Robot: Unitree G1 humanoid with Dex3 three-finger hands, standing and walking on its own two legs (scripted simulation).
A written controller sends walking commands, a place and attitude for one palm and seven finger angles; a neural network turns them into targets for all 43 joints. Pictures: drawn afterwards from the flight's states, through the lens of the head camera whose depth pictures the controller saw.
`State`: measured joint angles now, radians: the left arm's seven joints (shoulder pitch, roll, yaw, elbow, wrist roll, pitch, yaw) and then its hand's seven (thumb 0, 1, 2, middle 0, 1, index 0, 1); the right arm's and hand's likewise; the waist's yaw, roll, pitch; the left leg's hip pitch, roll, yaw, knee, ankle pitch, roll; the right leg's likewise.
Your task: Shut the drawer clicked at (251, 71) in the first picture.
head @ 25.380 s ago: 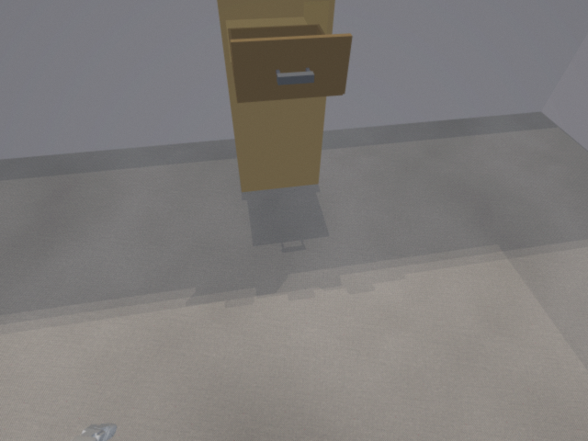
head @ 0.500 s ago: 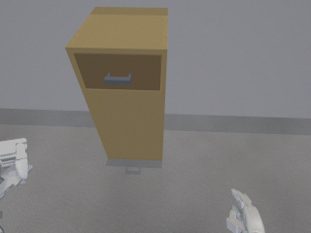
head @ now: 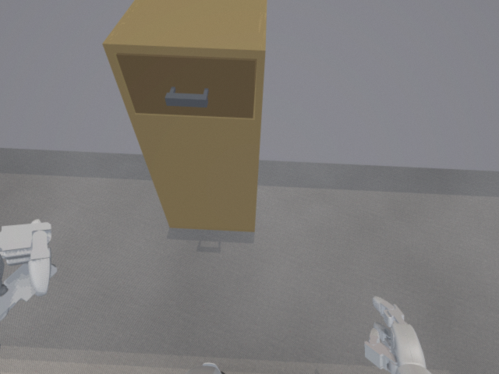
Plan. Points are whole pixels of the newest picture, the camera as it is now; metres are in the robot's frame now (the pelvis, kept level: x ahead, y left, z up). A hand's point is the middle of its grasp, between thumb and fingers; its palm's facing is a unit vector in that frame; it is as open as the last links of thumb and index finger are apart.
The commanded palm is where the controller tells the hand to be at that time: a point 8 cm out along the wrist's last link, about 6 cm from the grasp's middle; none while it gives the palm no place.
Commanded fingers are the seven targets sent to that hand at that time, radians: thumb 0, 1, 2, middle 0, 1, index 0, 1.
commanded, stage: step back with the hand held close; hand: left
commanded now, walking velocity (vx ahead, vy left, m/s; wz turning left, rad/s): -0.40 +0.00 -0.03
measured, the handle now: (188, 95) +0.77 +0.20 -0.01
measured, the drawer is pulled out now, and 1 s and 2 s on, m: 0.00 0.00 0.00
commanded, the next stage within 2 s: stop stepping back and stand still in 0.22 s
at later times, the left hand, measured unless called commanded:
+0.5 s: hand out of the picture +0.08 +0.20 +0.18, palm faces +0.27 -0.83 -0.49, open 3.2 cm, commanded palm +0.02 +0.25 +0.19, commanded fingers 0.00 0.90 0.90 -1.40 -1.60 -1.40 -1.60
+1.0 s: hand out of the picture -0.01 +0.24 +0.18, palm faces +0.43 -0.82 -0.39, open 3.2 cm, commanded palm -0.06 +0.28 +0.19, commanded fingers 0.00 0.90 0.90 -1.40 -1.60 -1.40 -1.60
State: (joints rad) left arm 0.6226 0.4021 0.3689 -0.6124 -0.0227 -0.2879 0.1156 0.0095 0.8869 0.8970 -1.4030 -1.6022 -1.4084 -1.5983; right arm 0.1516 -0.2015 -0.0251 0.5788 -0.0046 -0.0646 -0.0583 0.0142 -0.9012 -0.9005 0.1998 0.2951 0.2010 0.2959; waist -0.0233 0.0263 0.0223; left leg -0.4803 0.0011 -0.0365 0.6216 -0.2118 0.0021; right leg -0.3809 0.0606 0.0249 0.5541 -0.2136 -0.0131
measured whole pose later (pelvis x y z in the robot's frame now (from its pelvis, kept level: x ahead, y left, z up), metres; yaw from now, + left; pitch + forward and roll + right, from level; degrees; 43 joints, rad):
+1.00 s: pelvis -0.19 +0.00 +0.00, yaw +0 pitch -2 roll -2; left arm 0.59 0.36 0.36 -0.56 -0.02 -0.23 0.16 0.01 0.89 0.90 -1.40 -1.60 -1.41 -1.60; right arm 0.26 -0.20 0.01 0.62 -0.01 -0.09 -0.08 0.01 -0.90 -0.90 0.20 0.29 0.20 0.30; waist -0.01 0.01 -0.04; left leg -0.39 0.00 0.02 0.70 -0.34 0.03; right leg -0.24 0.01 -0.02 0.57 -0.30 -0.03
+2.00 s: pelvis -0.15 -0.01 +0.01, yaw -1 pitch +0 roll -1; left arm 0.61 0.34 0.33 -0.51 -0.03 -0.18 0.14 0.01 0.89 0.90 -1.40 -1.60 -1.41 -1.60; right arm 0.20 -0.21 0.01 0.60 0.01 -0.07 -0.08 0.01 -0.90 -0.90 0.20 0.29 0.20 0.30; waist 0.00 0.03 -0.01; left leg -0.26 0.01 0.04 0.47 -0.22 0.02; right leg -0.17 0.03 -0.06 0.41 -0.26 -0.03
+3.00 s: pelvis -0.16 -0.01 +0.02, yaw -1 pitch -2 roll +0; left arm 0.20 0.18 0.01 1.13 0.01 -0.01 0.02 0.00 0.91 0.90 -0.21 -0.32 -0.21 -0.31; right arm 0.21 -0.19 -0.01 1.13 -0.02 0.01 -0.02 0.00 -0.91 -0.90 0.20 0.29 0.20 0.30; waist -0.01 0.02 0.03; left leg -0.20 -0.02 0.03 0.38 -0.16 0.03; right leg -0.13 0.01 -0.06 0.39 -0.23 -0.03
